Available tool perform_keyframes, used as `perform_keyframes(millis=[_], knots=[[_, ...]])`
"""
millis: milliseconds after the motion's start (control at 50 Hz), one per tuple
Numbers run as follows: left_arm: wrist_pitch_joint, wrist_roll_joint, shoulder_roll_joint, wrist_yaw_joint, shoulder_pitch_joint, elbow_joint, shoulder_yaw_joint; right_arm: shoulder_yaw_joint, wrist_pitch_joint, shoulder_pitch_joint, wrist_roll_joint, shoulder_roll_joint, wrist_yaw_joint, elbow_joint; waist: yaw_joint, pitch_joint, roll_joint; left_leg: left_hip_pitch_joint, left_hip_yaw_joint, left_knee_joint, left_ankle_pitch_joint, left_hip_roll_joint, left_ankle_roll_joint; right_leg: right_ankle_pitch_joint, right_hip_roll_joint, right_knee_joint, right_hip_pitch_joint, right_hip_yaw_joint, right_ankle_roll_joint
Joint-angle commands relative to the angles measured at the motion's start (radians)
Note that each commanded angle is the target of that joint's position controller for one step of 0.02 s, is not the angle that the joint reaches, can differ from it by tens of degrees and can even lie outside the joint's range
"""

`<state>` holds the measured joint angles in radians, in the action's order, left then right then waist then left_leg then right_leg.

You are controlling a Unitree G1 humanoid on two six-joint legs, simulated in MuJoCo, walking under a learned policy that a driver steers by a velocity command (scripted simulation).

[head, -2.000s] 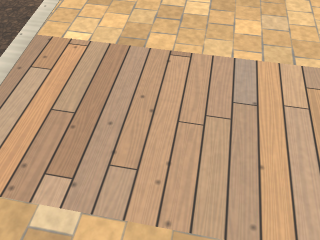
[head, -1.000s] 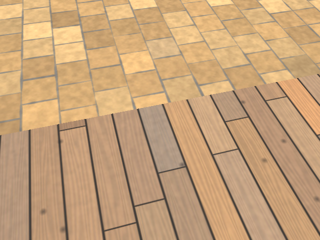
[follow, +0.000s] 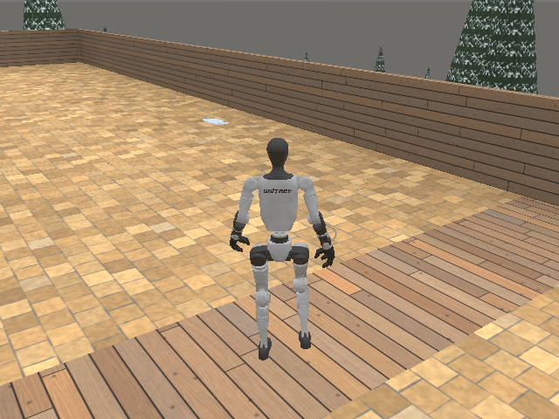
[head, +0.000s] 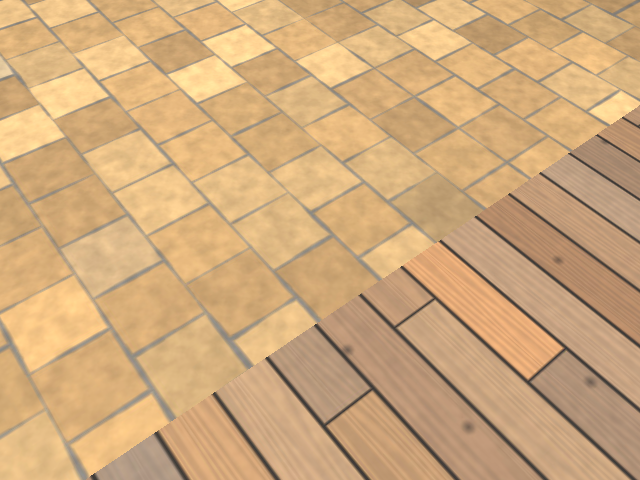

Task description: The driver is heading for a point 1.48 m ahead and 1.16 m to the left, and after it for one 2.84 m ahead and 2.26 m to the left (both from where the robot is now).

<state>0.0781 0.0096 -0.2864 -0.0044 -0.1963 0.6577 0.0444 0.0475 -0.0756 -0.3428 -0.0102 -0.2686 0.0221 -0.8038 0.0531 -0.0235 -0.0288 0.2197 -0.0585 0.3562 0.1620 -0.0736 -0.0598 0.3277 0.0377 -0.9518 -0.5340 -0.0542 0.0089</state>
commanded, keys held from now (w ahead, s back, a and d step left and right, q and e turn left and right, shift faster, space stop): w+q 1.00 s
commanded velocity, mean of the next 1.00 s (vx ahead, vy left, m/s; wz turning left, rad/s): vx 0.50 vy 0.00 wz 0.52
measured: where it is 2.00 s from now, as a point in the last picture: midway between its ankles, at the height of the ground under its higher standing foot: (87, 307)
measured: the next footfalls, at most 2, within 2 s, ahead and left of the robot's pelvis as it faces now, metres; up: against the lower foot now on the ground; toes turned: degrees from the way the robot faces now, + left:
right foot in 0.24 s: +0.28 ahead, -0.14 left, +0.00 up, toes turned +11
left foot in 0.72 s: +0.48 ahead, +0.19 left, +0.00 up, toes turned +28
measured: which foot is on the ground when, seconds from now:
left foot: down 0.00-0.24, up 0.26-0.70, down 0.72-1.00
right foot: up 0.00-0.22, down 0.24-0.74, up 0.76-1.00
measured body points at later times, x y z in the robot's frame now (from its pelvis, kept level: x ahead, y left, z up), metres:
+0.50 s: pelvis +0.25 -0.03 +0.00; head +0.28 -0.03 +0.45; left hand +0.23 +0.26 -0.11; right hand +0.48 -0.25 -0.10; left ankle +0.30 +0.14 -0.67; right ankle +0.24 -0.15 -0.75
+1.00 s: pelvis +0.49 +0.12 +0.00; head +0.51 +0.15 +0.45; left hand +0.50 +0.45 -0.09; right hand +0.71 -0.07 -0.10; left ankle +0.44 +0.18 -0.75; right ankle +0.70 +0.02 -0.68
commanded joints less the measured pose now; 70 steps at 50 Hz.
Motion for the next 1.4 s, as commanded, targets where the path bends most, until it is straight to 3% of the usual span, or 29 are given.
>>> perform_keyframes(millis=[20, 140, 220, 240, 260, 280, 300, 320, 360, 500, 640, 680, 720, 740, 760, 780, 800, 820, 840, 900, 1040, 1140, 1200, 1220, 1240, 1260, 1280, 1320, 1400], knots=[[0.021, 0.002, -0.035, 0.004, 0.054, -0.08, 0.004, 0.047, -0.007, 0.045, -0.012, -0.184, -0.02, 0.073, -0.022, 0.029, 0.122, -0.023, -0.247, -0.16, -0.145, 0.227, -0.185, -0.123, 0.002, 0.201, -0.015, 0.004, 0.028], [0.04, -0.021, -0.069, 0.02, 0.194, -0.106, 0.015, 0.052, 0.021, -0.043, -0.023, -0.191, -0.033, 0.052, 0.015, 0.02, 0.129, -0.008, -0.288, -0.096, -0.048, 0.223, -0.134, -0.308, -0.052, 0.436, 0.136, -0.018, 0.034], [0.049, -0.015, -0.135, 0.006, 0.019, -0.069, 0.053, 0.039, 0.027, -0.016, -0.015, -0.137, -0.034, 0.073, -0.102, 0.095, 0.13, 0.063, -0.291, 0.124, -0.016, 0.156, -0.056, -0.239, 0.013, 0.53, 0.46, -0.044, -0.042], [0.045, -0.002, -0.198, -0.004, -0.139, -0.052, 0.07, 0.016, 0.021, -0.013, 0.005, -0.066, -0.032, 0.098, -0.165, 0.225, -0.008, 0.188, -0.191, 0.422, 0.145, 0.084, -0.013, -0.171, 0.201, 0.531, 0.688, -0.221, -0.106], [0.025, 0.004, -0.269, 0.003, -0.194, -0.02, 0.088, 0.001, 0.008, -0.124, -0.023, -0.03, -0.032, 0.139, -0.111, 0.304, -0.315, 0.479, -0.072, 0.689, 0.445, 0.002, 0.024, 0.057, 0.395, 0.627, 0.869, -0.637, -0.255], [0.024, -0.007, -0.184, 0.008, -0.171, -0.02, 0.072, 0.024, 0.01, -0.102, -0.039, -0.131, -0.036, 0.115, -0.126, 0.209, -0.206, 0.589, -0.091, 0.829, 0.401, 0.077, 0.038, 0.236, 0.381, 0.671, 0.8, -0.684, -0.256], [0.024, -0.012, -0.127, 0.007, -0.136, -0.022, 0.056, 0.037, 0.016, -0.019, -0.031, -0.17, -0.035, 0.121, -0.137, 0.103, -0.122, 0.609, -0.087, 0.867, 0.309, 0.104, 0.041, 0.17, 0.333, 0.677, 0.706, -0.53, -0.22], [0.025, -0.006, -0.099, 0.009, -0.085, -0.023, 0.044, 0.039, 0.023, 0.006, -0.022, -0.158, -0.035, 0.119, -0.114, 0.061, -0.068, 0.572, -0.072, 0.859, 0.237, 0.131, 0.05, 0.035, 0.284, 0.693, 0.618, -0.407, -0.198], [0.025, 0.004, -0.067, 0.01, -0.031, -0.008, 0.035, 0.041, 0.034, 0.038, -0.016, -0.129, -0.025, 0.136, -0.077, 0.004, -0.088, 0.521, -0.065, 0.806, 0.162, 0.173, 0.06, -0.14, 0.227, 0.737, 0.495, -0.247, -0.181], [0.035, -0.004, -0.132, 0.003, -0.034, 0.053, 0.06, 0.019, 0.043, 0.159, -0.012, -0.064, 0.004, 0.195, -0.081, -0.014, -0.037, 0.496, -0.018, 0.54, -0.085, 0.188, 0.083, -0.4, 0.207, 0.803, 0.46, 0.024, -0.193], [0.007, -0.033, -0.198, -0.003, -0.109, 0.114, 0.077, 0.016, 0.038, 0.341, -0.014, -0.078, 0.041, 0.276, -0.121, -0.054, -0.025, 0.426, 0.082, 0.29, -0.102, 0.141, 0.011, -0.542, 0.239, 0.741, 0.58, 0.165, -0.139], [-0.007, -0.039, -0.23, -0.009, -0.109, 0.116, 0.086, 0.035, 0.045, 0.298, -0.008, -0.113, 0.042, 0.282, -0.077, 0.0, -0.059, 0.309, 0.141, 0.276, 0.003, 0.077, -0.031, -0.872, 0.237, 0.604, 0.614, 0.207, -0.117], [-0.017, -0.041, -0.222, -0.018, -0.106, 0.111, 0.079, 0.088, 0.056, 0.03, -0.011, -0.201, 0.026, 0.218, 0.073, 0.147, -0.035, -0.09, 0.154, 0.203, -0.039, 0.001, -0.099, -0.965, 0.188, 0.235, 0.483, 0.259, -0.068], [-0.011, 0.001, -0.144, -0.017, -0.147, 0.089, 0.05, 0.113, 0.068, -0.098, -0.019, -0.288, 0.002, 0.193, 0.091, 0.242, 0.144, -0.399, -0.129, 0.205, -0.091, 0.189, -0.168, -0.413, 0.127, -0.099, 0.198, 0.262, -0.022], [0.018, 0.007, -0.065, -0.002, -0.195, 0.029, 0.016, 0.11, 0.054, -0.038, -0.021, -0.351, 0.006, 0.228, -0.005, 0.39, 0.328, -0.645, -0.729, 0.028, 0.157, 0.408, -0.373, 0.27, -0.08, -0.417, -0.165, 0.093, 0.022], [0.047, -0.026, -0.169, 0.012, -0.081, 0.023, 0.038, 0.085, 0.042, -0.055, -0.014, -0.257, 0.013, 0.235, 0.075, 0.385, 0.167, -0.621, -0.722, -0.053, 0.241, 0.401, -0.324, 0.222, -0.025, -0.455, -0.264, -0.058, 0.003], [0.061, -0.052, -0.176, 0.017, -0.011, -0.004, 0.038, 0.073, 0.03, -0.027, -0.007, -0.219, 0.014, 0.224, 0.064, 0.238, 0.136, -0.498, -0.584, -0.062, 0.195, 0.366, -0.285, 0.138, 0.008, -0.408, -0.301, -0.038, -0.015], [0.064, -0.036, -0.157, 0.009, -0.005, 0.001, 0.033, 0.066, 0.023, 0.033, -0.006, -0.201, 0.013, 0.224, 0.012, 0.143, 0.036, -0.336, -0.476, -0.067, 0.081, 0.323, -0.255, 0.064, 0.049, -0.316, -0.256, -0.034, -0.014], [0.06, -0.01, -0.163, 0.001, -0.012, 0.01, 0.039, 0.057, 0.02, 0.089, -0.001, -0.171, 0.01, 0.233, -0.027, 0.106, 0.039, -0.221, -0.396, -0.075, -0.036, 0.288, -0.238, 0.024, 0.076, -0.231, -0.187, -0.036, -0.005], [0.029, 0.006, -0.142, 0.001, -0.047, 0.021, 0.039, 0.052, 0.015, 0.131, 0.008, -0.163, -0.002, 0.238, -0.077, 0.074, 0.073, -0.049, -0.309, -0.122, -0.213, 0.247, -0.247, -0.028, 0.083, -0.137, -0.08, -0.021, 0.031], [0.028, 0.0, -0.071, 0.014, 0.194, -0.036, 0.008, 0.064, 0.025, 0.035, -0.01, -0.198, -0.035, 0.177, 0.005, 0.013, 0.095, 0.06, -0.202, -0.114, -0.112, 0.156, -0.167, -0.412, -0.006, 0.322, 0.012, 0.002, 0.068], [0.045, -0.017, -0.125, 0.032, 0.231, -0.056, 0.028, 0.066, 0.037, -0.018, -0.018, -0.191, -0.04, 0.143, 0.004, 0.013, 0.132, -0.057, -0.341, -0.005, -0.036, 0.209, -0.139, -0.331, -0.031, 0.451, 0.074, -0.042, 0.03], [0.057, -0.009, -0.169, 0.022, 0.049, -0.017, 0.058, 0.051, 0.043, 0.001, -0.011, -0.141, -0.038, 0.151, -0.094, 0.098, 0.146, -0.035, -0.334, 0.188, -0.095, 0.148, -0.082, -0.261, -0.003, 0.512, 0.354, -0.033, -0.042], [0.058, 0.005, -0.222, 0.012, -0.096, -0.006, 0.073, 0.027, 0.04, -0.013, 0.005, -0.078, -0.035, 0.168, -0.148, 0.24, 0.03, 0.084, -0.246, 0.468, 0.053, 0.082, -0.043, -0.209, 0.169, 0.497, 0.607, -0.195, -0.104], [0.042, 0.01, -0.293, 0.018, -0.175, 0.034, 0.091, 0.012, 0.032, -0.15, -0.029, -0.035, -0.035, 0.195, -0.089, 0.352, -0.304, 0.44, -0.118, 0.784, 0.447, -0.042, 0.024, 0.039, 0.38, 0.592, 0.9, -0.662, -0.268], [0.037, -0.013, -0.198, 0.024, -0.153, 0.02, 0.072, 0.031, 0.033, -0.125, -0.037, -0.144, -0.04, 0.171, -0.114, 0.275, -0.191, 0.56, -0.14, 0.908, 0.407, 0.043, 0.039, 0.285, 0.381, 0.656, 0.849, -0.735, -0.246], [0.032, -0.013, -0.144, 0.019, -0.111, 0.011, 0.057, 0.049, 0.039, -0.011, -0.028, -0.198, -0.041, 0.183, -0.139, 0.15, -0.108, 0.582, -0.118, 0.933, 0.314, 0.074, 0.044, 0.245, 0.334, 0.67, 0.73, -0.574, -0.2], [0.024, 0.001, -0.102, 0.016, -0.03, 0.014, 0.04, 0.052, 0.046, 0.064, -0.007, -0.176, -0.039, 0.202, -0.105, 0.034, -0.048, 0.528, -0.089, 0.873, 0.198, 0.133, 0.054, -0.009, 0.257, 0.702, 0.532, -0.353, -0.176], [0.037, -0.004, -0.098, 0.01, -0.023, 0.047, 0.041, 0.043, 0.061, 0.067, -0.019, -0.102, -0.024, 0.212, -0.074, 0.001, -0.084, 0.474, -0.049, 0.784, 0.124, 0.177, 0.062, -0.194, 0.211, 0.778, 0.432, -0.138, -0.183]])
Velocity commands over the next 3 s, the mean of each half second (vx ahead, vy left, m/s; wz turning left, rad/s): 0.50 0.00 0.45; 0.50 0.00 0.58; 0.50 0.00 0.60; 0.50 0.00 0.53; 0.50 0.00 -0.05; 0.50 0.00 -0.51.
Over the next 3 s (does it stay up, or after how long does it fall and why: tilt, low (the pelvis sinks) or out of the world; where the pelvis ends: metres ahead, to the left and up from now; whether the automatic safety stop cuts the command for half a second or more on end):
stays up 1.09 1.01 0.00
